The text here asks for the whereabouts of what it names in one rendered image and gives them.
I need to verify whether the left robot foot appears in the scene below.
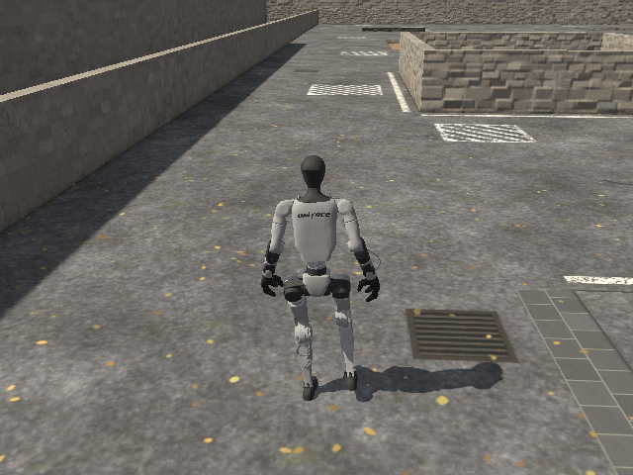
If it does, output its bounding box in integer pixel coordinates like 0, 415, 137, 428
303, 376, 317, 401

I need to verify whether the right robot upper arm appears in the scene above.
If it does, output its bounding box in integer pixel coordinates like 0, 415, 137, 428
334, 198, 364, 253

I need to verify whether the robot left hand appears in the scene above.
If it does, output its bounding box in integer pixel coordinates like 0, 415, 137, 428
260, 275, 284, 297

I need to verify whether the robot foot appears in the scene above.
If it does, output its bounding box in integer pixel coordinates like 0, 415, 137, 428
303, 376, 317, 401
343, 371, 358, 391

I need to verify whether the robot right hand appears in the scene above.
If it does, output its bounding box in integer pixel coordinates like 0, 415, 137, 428
357, 276, 380, 302

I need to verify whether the robot right forearm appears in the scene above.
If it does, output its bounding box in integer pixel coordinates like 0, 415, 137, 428
354, 238, 377, 280

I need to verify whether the right robot foot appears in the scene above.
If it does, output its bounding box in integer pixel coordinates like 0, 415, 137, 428
343, 371, 358, 391

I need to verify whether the robot left forearm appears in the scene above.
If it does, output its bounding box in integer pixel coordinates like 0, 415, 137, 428
262, 239, 280, 278

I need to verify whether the left robot upper arm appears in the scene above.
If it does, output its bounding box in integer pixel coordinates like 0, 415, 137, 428
269, 199, 294, 254

